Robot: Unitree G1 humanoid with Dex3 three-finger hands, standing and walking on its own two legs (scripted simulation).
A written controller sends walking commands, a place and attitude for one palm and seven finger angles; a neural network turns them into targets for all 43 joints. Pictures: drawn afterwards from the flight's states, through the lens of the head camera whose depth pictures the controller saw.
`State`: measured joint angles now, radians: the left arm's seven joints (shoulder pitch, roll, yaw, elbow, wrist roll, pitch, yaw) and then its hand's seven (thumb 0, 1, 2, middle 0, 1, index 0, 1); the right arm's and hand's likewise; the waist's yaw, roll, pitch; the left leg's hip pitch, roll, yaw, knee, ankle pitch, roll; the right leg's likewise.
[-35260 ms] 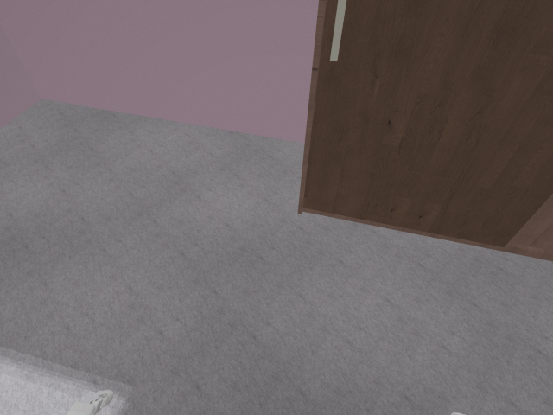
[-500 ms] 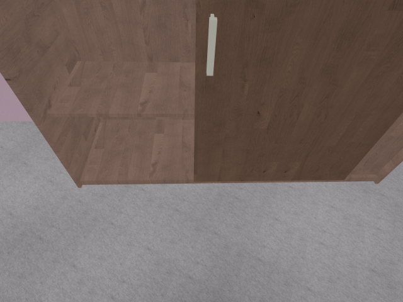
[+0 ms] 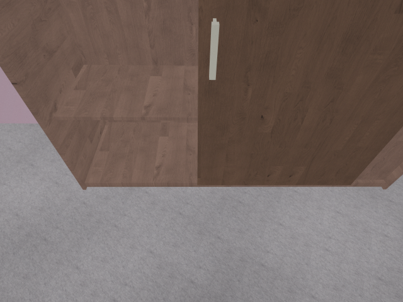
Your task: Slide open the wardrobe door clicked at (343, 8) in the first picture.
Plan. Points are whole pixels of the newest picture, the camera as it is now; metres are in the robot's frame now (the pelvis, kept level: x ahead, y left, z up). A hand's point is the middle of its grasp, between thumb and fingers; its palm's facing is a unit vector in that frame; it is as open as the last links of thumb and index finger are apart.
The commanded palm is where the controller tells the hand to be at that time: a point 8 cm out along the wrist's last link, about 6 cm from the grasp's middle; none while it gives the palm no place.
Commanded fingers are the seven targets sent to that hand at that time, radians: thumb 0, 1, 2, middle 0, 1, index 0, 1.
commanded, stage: stand and wait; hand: left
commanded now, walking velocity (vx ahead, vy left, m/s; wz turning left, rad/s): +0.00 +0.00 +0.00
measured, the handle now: (213, 50) +0.81 +0.01 +0.10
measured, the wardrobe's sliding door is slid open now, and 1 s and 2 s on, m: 0.66 0.66 0.66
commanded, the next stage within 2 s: none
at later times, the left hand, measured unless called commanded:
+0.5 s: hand out of the picture +0.08 +0.23 -0.16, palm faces -0.04 -0.95 -0.32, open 7.4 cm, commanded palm none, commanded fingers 0.00 0.90 0.90 -0.20 -0.30 -0.20 -0.30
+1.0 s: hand out of the picture +0.08 +0.23 -0.16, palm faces -0.04 -0.95 -0.32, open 7.4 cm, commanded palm none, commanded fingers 0.00 0.90 0.90 -0.20 -0.30 -0.20 -0.30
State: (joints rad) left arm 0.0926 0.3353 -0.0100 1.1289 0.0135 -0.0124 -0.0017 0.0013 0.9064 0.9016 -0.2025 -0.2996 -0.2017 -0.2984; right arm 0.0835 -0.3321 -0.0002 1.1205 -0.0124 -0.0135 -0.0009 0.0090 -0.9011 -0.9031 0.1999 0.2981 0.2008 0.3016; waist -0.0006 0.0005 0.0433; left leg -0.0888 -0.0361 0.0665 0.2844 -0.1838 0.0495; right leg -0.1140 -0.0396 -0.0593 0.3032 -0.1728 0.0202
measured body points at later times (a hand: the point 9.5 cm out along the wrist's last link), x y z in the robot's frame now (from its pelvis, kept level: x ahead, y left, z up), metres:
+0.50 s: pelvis +0.00 -0.01 +0.00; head +0.02 -0.01 +0.45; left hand +0.08 +0.28 -0.14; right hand +0.07 -0.30 -0.13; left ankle -0.02 +0.08 -0.75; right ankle -0.01 -0.13 -0.75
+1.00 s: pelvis +0.00 -0.02 +0.00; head +0.01 -0.01 +0.45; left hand +0.08 +0.28 -0.14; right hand +0.08 -0.31 -0.13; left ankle -0.02 +0.08 -0.75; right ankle -0.01 -0.13 -0.75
